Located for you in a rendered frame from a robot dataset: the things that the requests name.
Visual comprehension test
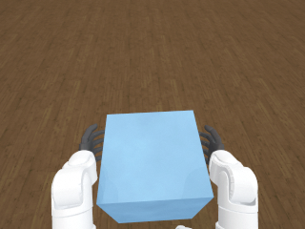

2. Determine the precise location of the robot left hand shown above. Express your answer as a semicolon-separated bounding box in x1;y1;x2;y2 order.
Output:
78;123;106;163

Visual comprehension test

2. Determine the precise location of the robot right forearm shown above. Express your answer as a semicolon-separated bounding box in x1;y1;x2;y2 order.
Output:
209;150;258;229

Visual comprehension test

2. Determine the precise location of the robot left forearm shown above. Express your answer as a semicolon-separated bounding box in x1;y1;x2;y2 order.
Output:
51;150;98;229

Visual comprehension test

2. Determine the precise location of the carton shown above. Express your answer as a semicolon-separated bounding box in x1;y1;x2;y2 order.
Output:
96;110;214;223

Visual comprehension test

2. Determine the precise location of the robot right hand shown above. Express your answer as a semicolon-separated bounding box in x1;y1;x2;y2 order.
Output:
198;125;225;165

